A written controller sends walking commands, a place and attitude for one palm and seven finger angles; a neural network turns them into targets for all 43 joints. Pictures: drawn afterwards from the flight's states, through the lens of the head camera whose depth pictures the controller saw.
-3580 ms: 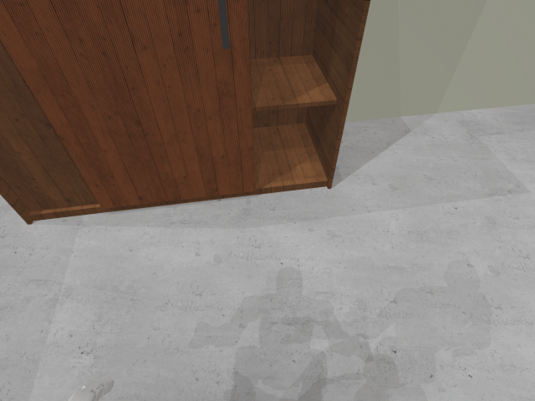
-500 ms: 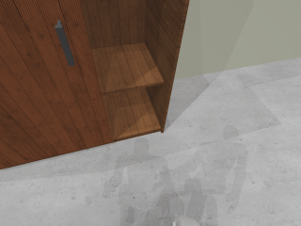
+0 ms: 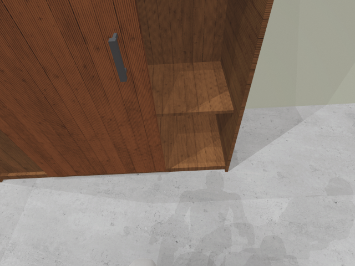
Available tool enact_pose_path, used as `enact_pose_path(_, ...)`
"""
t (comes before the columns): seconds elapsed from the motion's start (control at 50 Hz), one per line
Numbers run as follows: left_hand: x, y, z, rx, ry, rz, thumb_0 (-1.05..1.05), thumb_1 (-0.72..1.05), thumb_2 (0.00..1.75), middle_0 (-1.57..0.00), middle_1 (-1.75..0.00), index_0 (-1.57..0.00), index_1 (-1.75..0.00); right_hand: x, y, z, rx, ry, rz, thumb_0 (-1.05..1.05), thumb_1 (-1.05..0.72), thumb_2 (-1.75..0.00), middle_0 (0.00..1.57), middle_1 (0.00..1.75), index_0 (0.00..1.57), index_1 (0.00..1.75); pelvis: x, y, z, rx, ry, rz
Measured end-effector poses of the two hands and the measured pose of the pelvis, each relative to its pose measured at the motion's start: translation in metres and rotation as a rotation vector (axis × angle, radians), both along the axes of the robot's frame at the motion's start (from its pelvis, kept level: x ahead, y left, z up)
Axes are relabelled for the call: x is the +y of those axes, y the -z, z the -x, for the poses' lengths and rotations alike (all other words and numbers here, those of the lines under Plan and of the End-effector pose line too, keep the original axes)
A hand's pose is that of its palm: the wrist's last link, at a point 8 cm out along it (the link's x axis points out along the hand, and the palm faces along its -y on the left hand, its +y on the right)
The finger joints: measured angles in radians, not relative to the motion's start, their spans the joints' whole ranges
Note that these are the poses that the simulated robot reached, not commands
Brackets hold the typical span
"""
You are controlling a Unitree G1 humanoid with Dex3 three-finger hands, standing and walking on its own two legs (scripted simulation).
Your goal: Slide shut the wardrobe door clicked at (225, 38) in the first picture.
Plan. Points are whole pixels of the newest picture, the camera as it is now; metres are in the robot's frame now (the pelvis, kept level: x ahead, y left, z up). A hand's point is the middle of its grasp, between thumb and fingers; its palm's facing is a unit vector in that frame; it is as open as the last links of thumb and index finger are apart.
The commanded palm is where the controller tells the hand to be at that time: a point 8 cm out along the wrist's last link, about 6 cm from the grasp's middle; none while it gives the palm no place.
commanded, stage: take the last steps up to it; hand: left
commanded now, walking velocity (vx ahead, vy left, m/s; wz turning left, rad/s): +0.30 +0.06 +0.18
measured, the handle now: (119, 58) +0.71 +0.25 +0.09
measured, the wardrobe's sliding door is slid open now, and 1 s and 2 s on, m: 0.38 0.38 0.38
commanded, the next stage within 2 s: come to a stop and stand still in 0.76 s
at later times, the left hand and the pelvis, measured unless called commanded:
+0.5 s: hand out of the picture +0.07 +0.24 -0.18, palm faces +0.12 -0.98 -0.16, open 7.4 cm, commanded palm none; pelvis +0.07 +0.06 +0.00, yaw +4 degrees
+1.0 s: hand (119, 220) +0.26 +0.21 -0.17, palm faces +0.11 -0.97 -0.22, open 7.2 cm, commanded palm none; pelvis +0.23 +0.02 +0.00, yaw +3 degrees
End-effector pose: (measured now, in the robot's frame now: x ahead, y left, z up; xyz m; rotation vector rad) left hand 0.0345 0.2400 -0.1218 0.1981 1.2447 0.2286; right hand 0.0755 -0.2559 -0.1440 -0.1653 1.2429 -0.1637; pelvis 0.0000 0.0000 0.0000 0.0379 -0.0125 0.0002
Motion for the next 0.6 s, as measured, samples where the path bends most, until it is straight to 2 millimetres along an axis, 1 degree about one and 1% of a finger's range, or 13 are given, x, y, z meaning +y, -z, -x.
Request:
enact_pose_path(0.08, 0.009, 0.009, 0.045, 0.097, -0.061, 0.020, 0.00, 0.92, 0.90, -0.20, -0.30, -0.21, -0.29, 0.014, -0.007, -0.029, -0.042, -0.069, 0.010, 0.01, -0.91, -0.90, 0.20, 0.30, 0.19, 0.30, 0.007, 0.002, 0.000, 0.002, -0.020, 0.016)
enact_pose_path(0.18, 0.023, 0.023, 0.094, 0.200, -0.140, 0.068, 0.00, 0.91, 0.90, -0.20, -0.30, -0.20, -0.29, 0.048, -0.016, -0.056, -0.086, -0.156, 0.011, 0.01, -0.91, -0.90, 0.20, 0.30, 0.19, 0.30, 0.023, 0.005, -0.007, 0.008, -0.047, 0.040)
enact_pose_path(0.22, 0.030, 0.033, 0.107, 0.239, -0.165, 0.091, 0.00, 0.91, 0.90, -0.20, -0.30, -0.20, -0.29, 0.062, -0.015, -0.061, -0.110, -0.175, 0.016, 0.01, -0.91, -0.90, 0.20, 0.30, 0.19, 0.30, 0.033, 0.011, -0.012, 0.010, -0.057, 0.055)
enact_pose_path(0.24, 0.033, 0.035, 0.110, 0.260, -0.169, 0.100, 0.00, 0.91, 0.90, -0.20, -0.30, -0.20, -0.29, 0.068, -0.015, -0.061, -0.114, -0.175, 0.017, 0.01, -0.91, -0.90, 0.20, 0.30, 0.20, 0.30, 0.037, 0.012, -0.014, 0.004, -0.059, 0.049)
enact_pose_path(0.28, 0.037, 0.036, 0.107, 0.282, -0.159, 0.113, 0.00, 0.91, 0.90, -0.20, -0.30, -0.20, -0.29, 0.078, -0.016, -0.052, -0.099, -0.164, 0.013, 0.01, -0.91, -0.90, 0.20, 0.30, 0.20, 0.30, 0.043, 0.009, -0.020, -0.006, -0.055, 0.043)
enact_pose_path(0.3, 0.038, 0.034, 0.101, 0.281, -0.154, 0.119, 0.00, 0.91, 0.90, -0.20, -0.30, -0.20, -0.29, 0.082, -0.015, -0.046, -0.082, -0.154, 0.011, 0.00, -0.91, -0.90, 0.20, 0.30, 0.20, 0.30, 0.046, 0.007, -0.024, -0.008, -0.057, 0.044)
enact_pose_path(0.34, 0.042, 0.031, 0.083, 0.258, -0.141, 0.129, 0.01, 0.91, 0.90, -0.20, -0.30, -0.20, -0.29, 0.081, -0.016, -0.033, -0.050, -0.109, 0.028, 0.00, -0.93, -0.90, 0.20, 0.30, 0.20, 0.30, 0.051, 0.003, -0.032, -0.009, -0.064, 0.044)
enact_pose_path(0.42, 0.047, 0.028, 0.034, 0.178, -0.117, 0.132, 0.01, 0.91, 0.90, -0.20, -0.30, -0.20, -0.29, 0.077, -0.014, -0.004, 0.066, -0.076, 0.038, -0.01, -0.94, -0.90, 0.20, 0.30, 0.20, 0.30, 0.057, -0.001, -0.050, -0.007, -0.075, 0.036)
enact_pose_path(0.52, 0.047, 0.026, -0.041, 0.086, -0.074, 0.120, 0.00, 0.91, 0.90, -0.19, -0.30, -0.20, -0.29, 0.077, -0.009, 0.028, 0.210, -0.014, 0.020, 0.00, -0.93, -0.90, 0.20, 0.30, 0.20, 0.30, 0.054, 0.001, -0.080, -0.005, -0.074, 0.025)
enact_pose_path(0.6, 0.039, 0.025, -0.111, 0.024, -0.012, 0.104, 0.00, 0.91, 0.90, -0.19, -0.30, -0.20, -0.29, 0.078, -0.001, 0.041, 0.305, 0.041, -0.014, 0.00, -0.91, -0.90, 0.20, 0.30, 0.20, 0.30, 0.046, 0.007, -0.109, -0.005, -0.062, 0.019)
